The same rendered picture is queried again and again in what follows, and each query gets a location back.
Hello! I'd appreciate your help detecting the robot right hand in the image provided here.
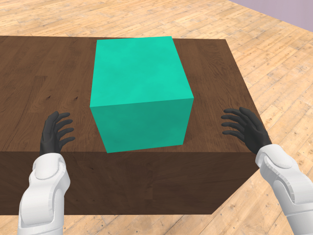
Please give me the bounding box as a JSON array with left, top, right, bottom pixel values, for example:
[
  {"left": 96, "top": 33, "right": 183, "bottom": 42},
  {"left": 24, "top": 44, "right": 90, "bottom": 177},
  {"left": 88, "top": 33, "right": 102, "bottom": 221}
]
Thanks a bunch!
[{"left": 221, "top": 107, "right": 271, "bottom": 155}]

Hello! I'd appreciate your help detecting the right robot forearm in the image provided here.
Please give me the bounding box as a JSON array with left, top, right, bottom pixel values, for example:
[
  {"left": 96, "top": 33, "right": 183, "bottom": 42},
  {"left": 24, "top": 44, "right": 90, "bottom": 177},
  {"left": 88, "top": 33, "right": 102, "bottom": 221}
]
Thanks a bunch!
[{"left": 255, "top": 144, "right": 313, "bottom": 235}]

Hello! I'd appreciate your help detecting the left robot forearm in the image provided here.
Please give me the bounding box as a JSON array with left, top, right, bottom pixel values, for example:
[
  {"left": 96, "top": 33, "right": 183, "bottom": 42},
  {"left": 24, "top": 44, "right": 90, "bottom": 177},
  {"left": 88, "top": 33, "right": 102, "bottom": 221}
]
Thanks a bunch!
[{"left": 17, "top": 153, "right": 70, "bottom": 235}]

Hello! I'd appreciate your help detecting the carton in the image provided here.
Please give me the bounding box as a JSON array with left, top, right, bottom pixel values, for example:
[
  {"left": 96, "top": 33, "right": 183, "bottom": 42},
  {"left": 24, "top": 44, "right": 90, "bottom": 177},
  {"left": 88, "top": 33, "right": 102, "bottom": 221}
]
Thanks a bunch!
[{"left": 90, "top": 36, "right": 194, "bottom": 153}]

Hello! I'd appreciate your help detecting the pedestal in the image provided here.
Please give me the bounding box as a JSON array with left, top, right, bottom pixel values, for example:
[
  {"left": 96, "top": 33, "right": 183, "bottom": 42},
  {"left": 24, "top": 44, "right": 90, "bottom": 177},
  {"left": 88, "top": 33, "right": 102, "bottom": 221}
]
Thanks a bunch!
[{"left": 0, "top": 36, "right": 272, "bottom": 215}]

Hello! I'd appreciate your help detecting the robot left hand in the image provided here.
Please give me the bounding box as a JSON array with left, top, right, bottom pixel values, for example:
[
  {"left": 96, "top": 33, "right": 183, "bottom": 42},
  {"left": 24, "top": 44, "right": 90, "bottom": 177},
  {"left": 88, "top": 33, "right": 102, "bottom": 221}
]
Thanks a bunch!
[{"left": 40, "top": 111, "right": 75, "bottom": 156}]

